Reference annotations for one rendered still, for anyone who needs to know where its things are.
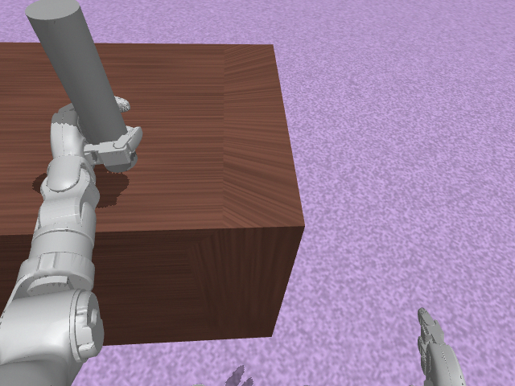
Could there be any left robot hand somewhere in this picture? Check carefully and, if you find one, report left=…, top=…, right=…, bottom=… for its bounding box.
left=50, top=96, right=142, bottom=169

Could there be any left robot arm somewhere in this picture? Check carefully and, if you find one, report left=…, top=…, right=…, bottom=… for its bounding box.
left=0, top=155, right=105, bottom=386

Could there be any right robot hand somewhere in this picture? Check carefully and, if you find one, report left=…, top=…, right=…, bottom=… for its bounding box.
left=410, top=308, right=467, bottom=386

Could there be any can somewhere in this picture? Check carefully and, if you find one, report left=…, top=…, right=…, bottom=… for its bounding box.
left=25, top=0, right=138, bottom=173

